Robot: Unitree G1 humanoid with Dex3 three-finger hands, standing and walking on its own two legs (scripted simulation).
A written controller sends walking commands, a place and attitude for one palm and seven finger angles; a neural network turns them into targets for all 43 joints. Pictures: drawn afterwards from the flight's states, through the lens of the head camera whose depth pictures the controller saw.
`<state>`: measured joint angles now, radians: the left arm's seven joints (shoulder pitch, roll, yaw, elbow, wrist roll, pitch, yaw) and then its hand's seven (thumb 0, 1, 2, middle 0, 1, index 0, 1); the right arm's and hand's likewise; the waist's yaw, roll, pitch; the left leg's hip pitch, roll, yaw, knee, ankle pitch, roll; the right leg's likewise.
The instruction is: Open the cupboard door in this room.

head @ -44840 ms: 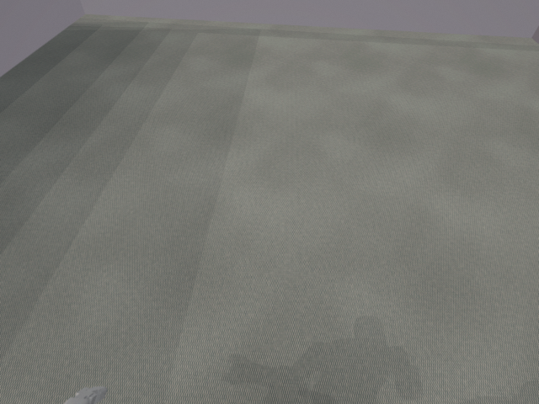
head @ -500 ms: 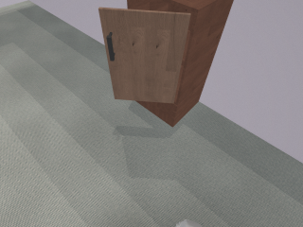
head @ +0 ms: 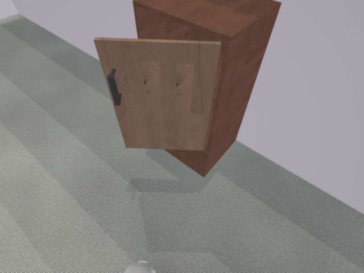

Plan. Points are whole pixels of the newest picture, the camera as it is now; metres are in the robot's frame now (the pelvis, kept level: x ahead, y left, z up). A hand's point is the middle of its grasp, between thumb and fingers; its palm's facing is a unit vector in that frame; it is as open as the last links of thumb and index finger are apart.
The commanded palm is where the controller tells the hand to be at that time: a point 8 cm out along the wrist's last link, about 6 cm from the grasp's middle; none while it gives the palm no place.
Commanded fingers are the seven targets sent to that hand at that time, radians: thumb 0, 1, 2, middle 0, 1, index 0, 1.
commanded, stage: take the last steps up to it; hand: left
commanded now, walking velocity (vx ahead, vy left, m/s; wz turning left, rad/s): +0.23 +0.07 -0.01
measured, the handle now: (115, 87) +0.73 +0.30 -0.05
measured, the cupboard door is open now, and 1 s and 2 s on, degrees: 38 38 38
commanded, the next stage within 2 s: come to a stop and stand still in 0.18 s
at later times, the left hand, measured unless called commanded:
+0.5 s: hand (99, 245) +0.21 +0.24 -0.19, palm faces +0.00 -0.98 -0.22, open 7.3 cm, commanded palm none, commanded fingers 0.00 0.90 0.90 -0.20 -0.30 -0.20 -0.30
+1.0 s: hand (93, 252) +0.19 +0.25 -0.18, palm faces +0.00 -0.98 -0.21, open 7.4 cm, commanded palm none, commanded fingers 0.00 0.90 0.90 -0.20 -0.30 -0.20 -0.30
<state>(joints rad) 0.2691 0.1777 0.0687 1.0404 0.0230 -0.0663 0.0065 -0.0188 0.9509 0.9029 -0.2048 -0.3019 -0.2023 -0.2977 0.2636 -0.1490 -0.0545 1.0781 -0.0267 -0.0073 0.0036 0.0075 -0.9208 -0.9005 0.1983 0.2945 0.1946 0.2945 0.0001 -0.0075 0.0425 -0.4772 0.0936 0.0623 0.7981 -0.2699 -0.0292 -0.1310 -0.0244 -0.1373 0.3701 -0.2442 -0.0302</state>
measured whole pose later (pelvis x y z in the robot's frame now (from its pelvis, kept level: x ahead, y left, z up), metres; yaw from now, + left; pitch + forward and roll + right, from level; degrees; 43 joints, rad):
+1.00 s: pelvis +0.12 +0.06 +0.00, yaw -2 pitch +1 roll +0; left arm 0.16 0.20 0.04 1.02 0.01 0.05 0.03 0.00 0.91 0.90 -0.20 -0.30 -0.20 -0.30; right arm 0.18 -0.15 -0.03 1.03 -0.02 0.01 -0.04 0.00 -0.91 -0.90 0.20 0.30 0.20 0.30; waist 0.00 -0.02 0.07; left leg -0.25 0.01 0.10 0.46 -0.22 0.04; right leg -0.24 -0.03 -0.01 0.70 -0.44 0.02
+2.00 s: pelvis +0.12 +0.05 -0.01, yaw -3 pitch +0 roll +0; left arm 0.28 0.18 0.00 1.05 0.02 -0.02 0.04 0.00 0.91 0.90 -0.20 -0.30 -0.20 -0.30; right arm 0.24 -0.17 0.00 1.06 -0.02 -0.01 -0.03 0.01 -0.93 -0.90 0.20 0.29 0.20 0.29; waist 0.00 -0.01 0.01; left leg -0.27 0.02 0.11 0.56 -0.28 0.02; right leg -0.14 -0.02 0.00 0.54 -0.39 0.01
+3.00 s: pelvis +0.20 +0.06 -0.02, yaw +0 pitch +0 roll +1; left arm 0.14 0.15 0.02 0.97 0.03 -0.02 0.04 0.00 0.91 0.90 -0.20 -0.30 -0.20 -0.30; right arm 0.27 -0.12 -0.04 1.05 -0.01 0.02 -0.04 0.00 -0.91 -0.90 0.20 0.30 0.20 0.30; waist -0.02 0.01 0.09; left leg -0.28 -0.02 0.05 0.84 -0.56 0.01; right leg -0.36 -0.03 -0.08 0.62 -0.26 -0.04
